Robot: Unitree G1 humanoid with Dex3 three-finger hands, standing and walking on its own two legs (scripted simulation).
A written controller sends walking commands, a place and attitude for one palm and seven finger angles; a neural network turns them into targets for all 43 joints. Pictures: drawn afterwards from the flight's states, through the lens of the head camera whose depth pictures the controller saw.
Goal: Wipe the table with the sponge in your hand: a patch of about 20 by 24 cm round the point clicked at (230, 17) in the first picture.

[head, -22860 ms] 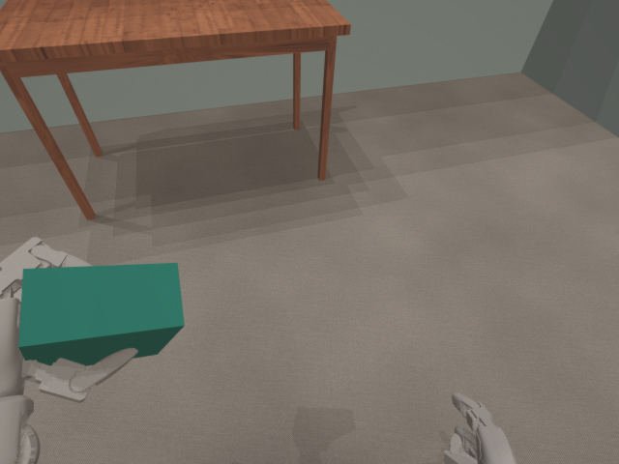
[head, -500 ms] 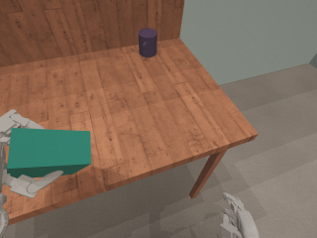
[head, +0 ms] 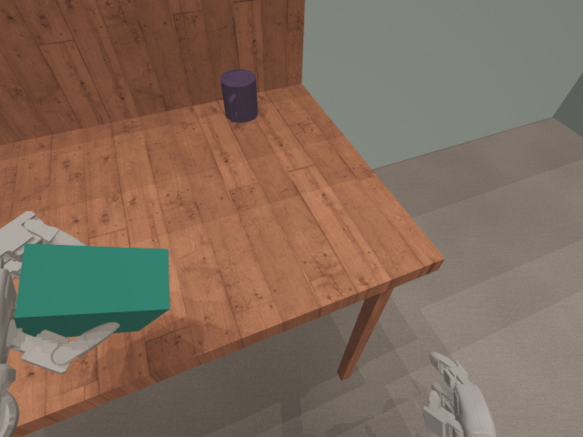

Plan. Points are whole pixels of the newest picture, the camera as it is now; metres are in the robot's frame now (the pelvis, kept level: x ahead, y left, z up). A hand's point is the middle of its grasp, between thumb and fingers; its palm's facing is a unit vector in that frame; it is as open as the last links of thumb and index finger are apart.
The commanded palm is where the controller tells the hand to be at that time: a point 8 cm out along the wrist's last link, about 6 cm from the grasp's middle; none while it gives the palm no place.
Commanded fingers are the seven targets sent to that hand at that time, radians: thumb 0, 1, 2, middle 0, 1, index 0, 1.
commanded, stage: come to a stop and stand still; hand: left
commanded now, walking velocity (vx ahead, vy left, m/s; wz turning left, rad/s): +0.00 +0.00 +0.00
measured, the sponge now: (113, 295) +0.23 +0.21 +0.13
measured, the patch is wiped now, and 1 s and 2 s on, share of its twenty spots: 0.00 0.00 0.00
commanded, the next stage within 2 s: look again from close up in 0.36 s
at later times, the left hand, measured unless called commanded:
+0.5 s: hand (83, 296) +0.22 +0.23 +0.15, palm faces +0.35 -0.84 -0.42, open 10.2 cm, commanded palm +0.16 +0.27 +0.17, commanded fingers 0.00 0.10 1.30 -1.20 -1.60 -1.20 -1.60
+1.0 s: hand (44, 302) +0.21 +0.26 +0.16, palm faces +0.35 -0.82 -0.46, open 10.2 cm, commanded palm +0.15 +0.29 +0.17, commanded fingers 0.00 0.10 1.30 -1.20 -1.60 -1.20 -1.60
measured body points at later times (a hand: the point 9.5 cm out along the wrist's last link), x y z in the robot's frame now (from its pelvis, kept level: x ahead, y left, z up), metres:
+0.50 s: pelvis +0.00 -0.01 +0.00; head +0.02 -0.01 +0.45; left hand +0.19 +0.27 +0.18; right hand +0.18 -0.24 -0.08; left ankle +0.02 +0.08 -0.74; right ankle -0.05 -0.10 -0.74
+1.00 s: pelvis -0.01 +0.01 +0.00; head +0.01 +0.02 +0.45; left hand +0.18 +0.30 +0.18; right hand +0.17 -0.21 -0.08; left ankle +0.02 +0.08 -0.74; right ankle -0.05 -0.10 -0.74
